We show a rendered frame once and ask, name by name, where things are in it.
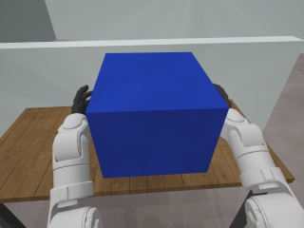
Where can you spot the left robot upper arm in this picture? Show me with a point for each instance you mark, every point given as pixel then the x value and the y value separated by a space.
pixel 85 217

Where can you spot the robot left hand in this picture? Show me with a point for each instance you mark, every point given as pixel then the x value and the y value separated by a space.
pixel 80 103

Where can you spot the robot left forearm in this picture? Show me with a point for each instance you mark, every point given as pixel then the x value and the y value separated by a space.
pixel 70 165

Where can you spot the table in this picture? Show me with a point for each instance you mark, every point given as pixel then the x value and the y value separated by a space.
pixel 26 167

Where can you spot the robot right hand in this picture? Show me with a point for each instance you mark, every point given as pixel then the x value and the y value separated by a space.
pixel 223 94

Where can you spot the carton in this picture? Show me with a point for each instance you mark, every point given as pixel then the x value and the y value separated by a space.
pixel 154 113

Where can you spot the right robot upper arm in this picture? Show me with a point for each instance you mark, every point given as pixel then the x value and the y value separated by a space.
pixel 278 210

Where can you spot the robot right forearm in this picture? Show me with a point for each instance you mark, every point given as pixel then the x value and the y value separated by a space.
pixel 258 171

